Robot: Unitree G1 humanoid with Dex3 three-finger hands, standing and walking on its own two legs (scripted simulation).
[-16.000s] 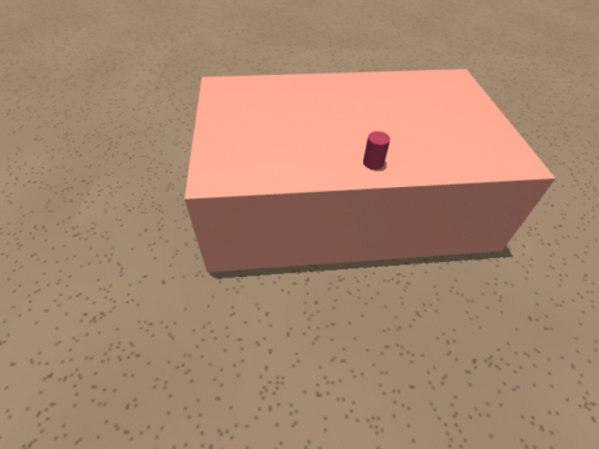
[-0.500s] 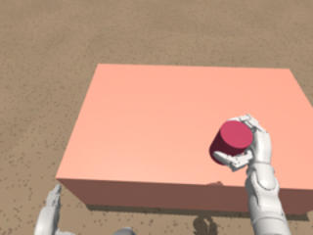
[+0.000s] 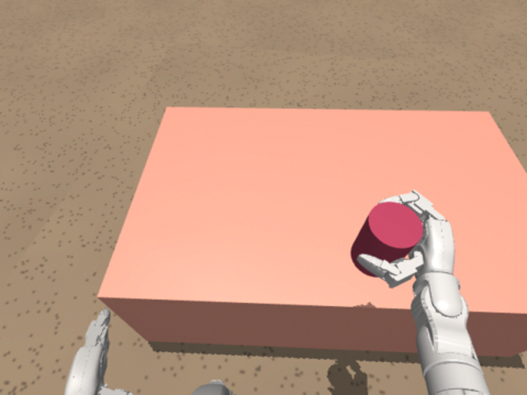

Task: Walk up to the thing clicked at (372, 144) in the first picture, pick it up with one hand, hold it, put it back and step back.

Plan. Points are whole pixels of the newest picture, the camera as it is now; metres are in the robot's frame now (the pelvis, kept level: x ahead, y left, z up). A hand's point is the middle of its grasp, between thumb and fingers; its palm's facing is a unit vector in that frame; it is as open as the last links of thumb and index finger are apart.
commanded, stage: hold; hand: right
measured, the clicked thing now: (383, 241) +0.34 -0.16 +0.05
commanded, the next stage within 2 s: crouch in 1.42 s
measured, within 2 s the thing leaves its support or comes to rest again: neither
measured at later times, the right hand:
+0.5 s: hand (387, 238) +0.34 -0.17 +0.05, palm faces +0.12 +0.99 +0.02, open 10.6 cm
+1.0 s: hand (390, 239) +0.34 -0.17 +0.05, palm faces +0.14 +0.99 +0.02, open 10.6 cm
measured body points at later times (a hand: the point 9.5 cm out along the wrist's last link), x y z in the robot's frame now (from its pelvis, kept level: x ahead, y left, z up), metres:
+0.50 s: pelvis +0.00 +0.00 +0.00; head +0.04 -0.01 +0.45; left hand +0.15 +0.26 -0.04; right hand +0.33 -0.22 +0.05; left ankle +0.04 +0.14 -0.70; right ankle +0.00 -0.13 -0.70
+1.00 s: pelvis +0.00 +0.00 +0.00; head +0.04 -0.01 +0.45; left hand +0.15 +0.27 -0.04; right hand +0.33 -0.22 +0.05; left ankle +0.04 +0.14 -0.70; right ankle +0.00 -0.13 -0.70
